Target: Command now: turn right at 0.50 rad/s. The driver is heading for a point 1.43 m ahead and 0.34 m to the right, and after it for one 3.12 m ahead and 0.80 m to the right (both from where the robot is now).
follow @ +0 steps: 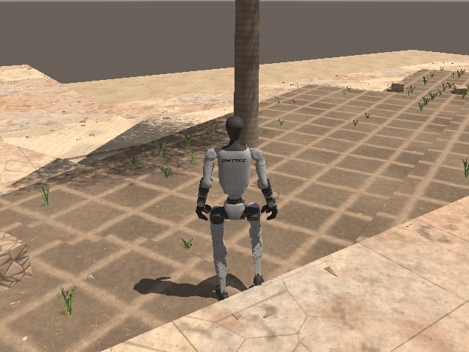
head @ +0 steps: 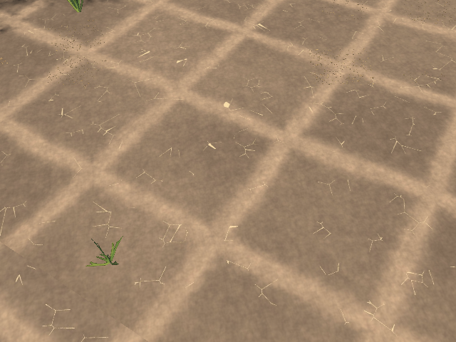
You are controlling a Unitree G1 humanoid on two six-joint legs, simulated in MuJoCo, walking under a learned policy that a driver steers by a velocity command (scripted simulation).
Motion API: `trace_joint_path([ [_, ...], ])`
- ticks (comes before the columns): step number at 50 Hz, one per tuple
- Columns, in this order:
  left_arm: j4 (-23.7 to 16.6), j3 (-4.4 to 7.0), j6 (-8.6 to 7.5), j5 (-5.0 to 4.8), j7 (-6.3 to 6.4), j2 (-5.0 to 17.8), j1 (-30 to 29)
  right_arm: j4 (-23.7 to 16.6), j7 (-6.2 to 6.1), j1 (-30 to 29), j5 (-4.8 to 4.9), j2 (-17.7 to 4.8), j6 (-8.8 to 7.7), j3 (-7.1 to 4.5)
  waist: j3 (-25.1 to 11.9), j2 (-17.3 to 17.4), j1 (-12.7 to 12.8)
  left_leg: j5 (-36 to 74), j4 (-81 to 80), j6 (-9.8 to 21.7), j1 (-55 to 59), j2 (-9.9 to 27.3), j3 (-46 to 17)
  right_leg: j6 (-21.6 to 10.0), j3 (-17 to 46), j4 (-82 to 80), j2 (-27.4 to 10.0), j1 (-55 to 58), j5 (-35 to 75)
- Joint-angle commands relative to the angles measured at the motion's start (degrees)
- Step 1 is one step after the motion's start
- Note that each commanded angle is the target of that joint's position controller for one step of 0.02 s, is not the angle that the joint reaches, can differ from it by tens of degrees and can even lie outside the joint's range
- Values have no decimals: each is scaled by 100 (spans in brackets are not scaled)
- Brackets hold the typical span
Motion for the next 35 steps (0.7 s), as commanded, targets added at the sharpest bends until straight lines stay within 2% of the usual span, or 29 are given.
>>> trace_joint_path([
  [1,-295,110,-10,-51,-189,334,-101,-270,-143,234,-106,-618,-122,-284,118,8,-118,1138,-867,836,738,931,-335,-100,-448,-1429,234,-70,-727],
  [2,-344,147,-13,-116,-246,406,-260,-147,-165,459,-125,-615,-154,-319,88,-40,-154,1703,-832,802,1228,1043,-330,-143,-354,-1737,248,-214,-646],
  [4,-418,121,18,-192,-347,277,-439,45,-190,698,-157,-586,-184,-365,73,113,-130,2395,-828,804,1804,1214,-243,-154,-285,-1896,257,-339,-686],
  [7,-446,107,94,-144,-400,190,-552,154,-194,757,-162,-430,-161,-369,246,269,-64,2095,-1061,761,1860,1221,15,-234,-413,-1781,307,-199,-854],
  [8,-464,94,113,-125,-427,141,-585,180,-192,727,-196,-407,-146,-360,280,307,-26,1932,-1151,737,1749,1235,92,-282,-439,-1668,293,-64,-901],
  [9,-502,65,137,-94,-472,82,-692,191,-207,735,-189,-463,-127,-384,305,345,-53,1647,-1215,735,1757,1282,162,-321,-492,-1733,271,32,-1067],
  [10,-585,16,170,-52,-546,-8,-914,265,-238,912,-185,-499,-117,-394,348,413,-176,1426,-1305,770,1806,1502,89,-359,-452,-1912,160,104,-1199],
  [11,-622,-9,225,-42,-622,-62,-964,296,-251,860,-187,-597,-92,-400,354,532,-117,1138,-1441,802,1869,1751,-30,-405,-378,-2247,63,208,-1283],
  [13,-563,51,236,-125,-643,138,-821,193,-238,441,-211,-862,-93,-448,301,509,73,572,-1515,798,1749,2089,-221,-534,-191,-2472,-8,448,-1147],
  [14,-499,110,203,-114,-638,263,-808,79,-245,268,-230,-942,-122,-463,224,406,54,335,-1441,758,1611,2078,-153,-585,-260,-2512,31,694,-860],
  [16,-474,211,138,-102,-617,417,-869,99,-275,171,-211,-917,-136,-451,168,320,73,64,-1182,603,1610,2097,-71,-703,-341,-2945,116,932,-772],
  [17,-468,257,82,-97,-594,447,-757,100,-316,54,-259,-914,-151,-434,95,310,174,140,-884,448,1424,2173,-39,-788,-265,-2929,136,1281,-455],
  [18,-461,364,0,-166,-581,621,-696,199,-339,66,-110,-932,-131,-434,51,128,266,-166,-525,329,1419,2046,138,-904,-563,-3745,405,1579,-375],
  [19,-433,447,-86,-196,-557,731,-639,334,-345,338,-99,-874,-108,-388,-43,74,225,-311,-78,95,1141,1949,235,-1068,-685,-4058,605,2269,224],
  [20,-347,603,-175,-194,-459,1011,-324,451,-332,652,-94,-699,-92,-320,-358,-313,284,-551,742,-316,822,1551,489,-1286,-426,-4331,638,3171,879],
  [21,-232,804,-248,-79,-241,1688,446,128,-385,992,-238,-64,-69,-128,-1575,-1549,252,-2678,2736,-1005,-221,695,871,-2290,934,-3856,-494,5136,3990],
  [22,-327,858,-323,-82,-158,2017,1224,-473,-336,275,-174,-11,-192,3,-2175,-1322,573,-3866,3709,-1092,-1912,-59,-393,-3103,3133,-4297,-1319,6368,2959],
  [23,-10,862,-522,47,-126,1741,1512,-601,-238,-685,32,-70,-201,15,-944,-717,890,-3561,4109,-977,-3260,-169,-1418,-2831,3231,-4533,-1382,5964,2301],
  [24,83,853,-612,-36,-132,1518,1355,-643,-258,-987,140,-401,-197,-72,-384,-649,833,-3130,4466,-894,-3630,-5,-1665,-2556,2689,-4585,-1198,5259,1978],
  [25,-1,814,-559,-219,-166,1317,884,-478,-318,-669,70,-809,-189,-216,-343,-794,516,-2834,4841,-863,-3272,165,-1767,-2538,2232,-4624,-1063,4587,2066],
  [26,-118,765,-481,-359,-240,1199,513,-393,-357,-294,60,-847,-184,-245,-241,-911,187,-2477,5034,-840,-2627,232,-1880,-2509,2001,-4811,-972,3581,2055],
  [27,-241,679,-403,-358,-283,1032,199,-338,-356,-161,47,-773,-132,-225,-114,-734,-40,-2041,5071,-815,-2149,231,-1946,-2400,1883,-5024,-879,2746,1768],
  [28,-303,610,-350,-293,-288,908,60,-280,-338,-51,15,-638,-72,-192,-127,-466,-155,-1610,5062,-792,-1908,160,-1985,-2322,1867,-5112,-802,2313,1461],
  [29,-394,589,-330,-229,-282,930,52,-253,-280,128,1,-519,-25,-154,-194,-373,-210,-1196,5107,-790,-1757,75,-2001,-2329,1888,-5136,-750,2054,1319],
  [30,-457,574,-336,-171,-270,932,49,-228,-229,185,15,-463,5,-137,-186,-401,-211,-892,5140,-805,-1762,-1,-1999,-2343,1831,-5082,-678,1906,1267],
  [32,-528,578,-363,-148,-250,1025,186,-301,-190,36,26,-517,50,-122,-222,-442,-79,-520,4983,-937,-1915,-71,-1957,-2317,1855,-4971,-527,1901,884],
  [35,-557,546,-355,-204,-255,1039,473,-355,-187,-261,6,-490,163,-49,-294,-448,163,-372,4604,-1196,-2240,52,-1897,-2240,1975,-4675,-567,2279,584],
])
Keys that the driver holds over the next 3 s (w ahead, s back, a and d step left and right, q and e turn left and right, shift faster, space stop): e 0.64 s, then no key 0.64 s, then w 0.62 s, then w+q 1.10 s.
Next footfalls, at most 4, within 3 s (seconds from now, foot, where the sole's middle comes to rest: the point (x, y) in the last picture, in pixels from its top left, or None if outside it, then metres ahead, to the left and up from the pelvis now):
0.40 right None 0.11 -0.20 -0.79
0.90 left None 0.20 0.03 -0.79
1.58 right None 0.16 -0.21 -0.79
2.02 left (307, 321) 0.58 -0.23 -0.87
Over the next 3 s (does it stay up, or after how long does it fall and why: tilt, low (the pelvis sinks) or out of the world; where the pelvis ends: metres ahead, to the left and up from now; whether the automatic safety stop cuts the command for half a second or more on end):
stays up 0.83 -0.34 -0.12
